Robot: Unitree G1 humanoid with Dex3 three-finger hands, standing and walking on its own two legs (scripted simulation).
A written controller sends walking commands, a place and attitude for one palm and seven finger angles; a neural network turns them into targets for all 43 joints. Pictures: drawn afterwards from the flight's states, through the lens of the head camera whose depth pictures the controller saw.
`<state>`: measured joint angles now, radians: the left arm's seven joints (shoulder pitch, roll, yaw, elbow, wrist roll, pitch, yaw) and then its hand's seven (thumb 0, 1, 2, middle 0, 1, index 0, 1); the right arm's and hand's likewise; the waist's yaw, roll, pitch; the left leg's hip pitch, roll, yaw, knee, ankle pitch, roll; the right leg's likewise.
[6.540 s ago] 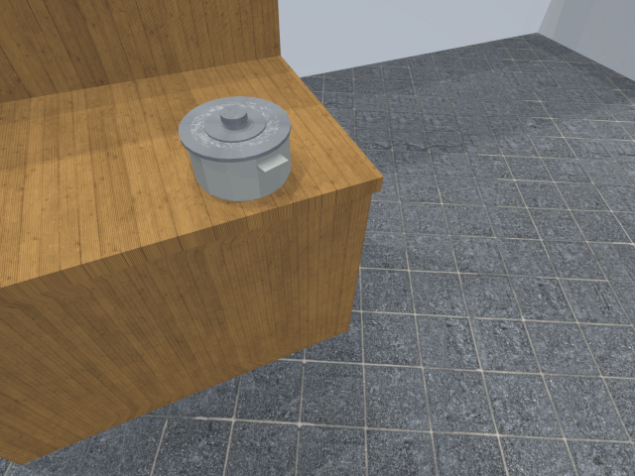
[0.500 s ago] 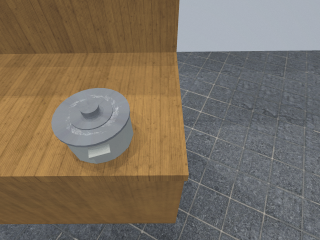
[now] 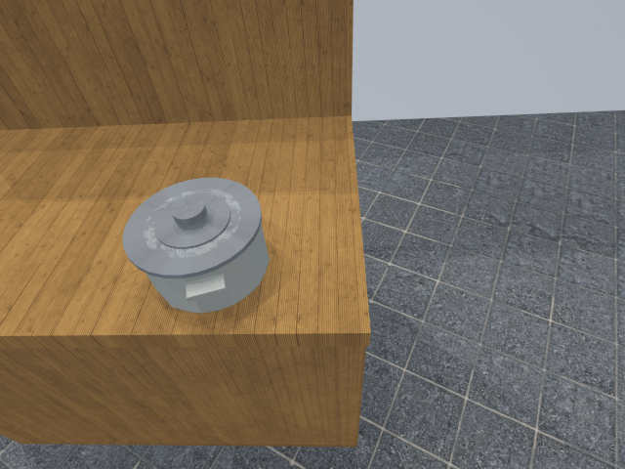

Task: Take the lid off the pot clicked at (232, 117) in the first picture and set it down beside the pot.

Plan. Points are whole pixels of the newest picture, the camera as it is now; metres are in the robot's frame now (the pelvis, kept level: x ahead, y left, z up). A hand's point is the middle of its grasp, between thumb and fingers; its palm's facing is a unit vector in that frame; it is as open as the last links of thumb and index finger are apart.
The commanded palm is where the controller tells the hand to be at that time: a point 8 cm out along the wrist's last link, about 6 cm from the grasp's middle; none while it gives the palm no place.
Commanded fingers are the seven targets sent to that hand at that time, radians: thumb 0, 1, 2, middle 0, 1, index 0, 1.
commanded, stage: come to a stop and stand still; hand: left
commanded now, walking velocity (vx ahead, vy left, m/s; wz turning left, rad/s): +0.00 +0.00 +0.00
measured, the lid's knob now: (189, 211) +0.44 +0.21 +0.10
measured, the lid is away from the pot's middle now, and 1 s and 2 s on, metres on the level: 0.00 0.00 0.00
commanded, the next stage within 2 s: look again from close up in 0.60 s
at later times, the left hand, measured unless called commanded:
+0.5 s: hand out of the picture +0.07 +0.16 -0.16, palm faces -0.02 -0.97 -0.23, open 7.3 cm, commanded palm none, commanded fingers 0.00 0.90 0.90 -0.20 -0.30 -0.20 -0.30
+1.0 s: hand out of the picture +0.05 +0.16 -0.16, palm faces -0.01 -0.98 -0.22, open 7.4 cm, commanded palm none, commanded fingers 0.00 0.90 0.90 -0.20 -0.30 -0.20 -0.30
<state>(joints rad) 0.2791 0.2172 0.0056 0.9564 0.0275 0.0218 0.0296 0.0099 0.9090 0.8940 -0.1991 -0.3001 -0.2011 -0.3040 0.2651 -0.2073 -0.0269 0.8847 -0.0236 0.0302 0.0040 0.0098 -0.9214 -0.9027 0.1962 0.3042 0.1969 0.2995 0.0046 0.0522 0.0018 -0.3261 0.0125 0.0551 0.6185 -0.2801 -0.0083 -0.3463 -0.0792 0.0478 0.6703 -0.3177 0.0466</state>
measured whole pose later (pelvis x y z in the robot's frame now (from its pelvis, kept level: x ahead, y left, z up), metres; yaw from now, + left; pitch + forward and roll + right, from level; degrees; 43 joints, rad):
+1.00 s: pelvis +0.04 -0.02 +0.01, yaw -1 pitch -1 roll +1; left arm 0.27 0.18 -0.01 1.08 0.02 0.00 0.03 0.01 0.91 0.89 -0.20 -0.30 -0.20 -0.30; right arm 0.25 -0.16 0.00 1.09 -0.01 -0.02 -0.02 0.01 -0.91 -0.90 0.19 0.30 0.20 0.30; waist 0.01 -0.01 0.04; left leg -0.19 0.06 0.06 0.47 -0.26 -0.05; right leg -0.22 -0.03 0.04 0.52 -0.29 0.02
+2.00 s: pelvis -0.02 +0.03 +0.00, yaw +1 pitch +1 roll +1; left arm 0.20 0.25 0.06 0.98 0.03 0.06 0.05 0.01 0.91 0.89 -0.20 -0.30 -0.20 -0.30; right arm 0.24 -0.20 -0.05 0.97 -0.02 0.03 -0.01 0.01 -0.91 -0.90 0.19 0.30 0.19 0.30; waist 0.00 -0.04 0.05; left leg -0.37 -0.01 0.09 0.58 -0.23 0.05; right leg -0.50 -0.04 0.04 1.11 -0.44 0.00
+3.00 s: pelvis +0.02 +0.03 +0.01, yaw -1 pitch +1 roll +1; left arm 0.28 0.20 -0.01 1.00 0.01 0.00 0.05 0.01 0.91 0.89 -0.20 -0.30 -0.20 -0.30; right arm 0.20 -0.17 0.02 1.04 -0.01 -0.02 -0.03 0.01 -0.91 -0.90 0.20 0.30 0.20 0.30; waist 0.01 -0.04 0.01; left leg -0.23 -0.03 0.07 0.50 -0.29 0.04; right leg -0.07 0.01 -0.03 0.45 -0.40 -0.03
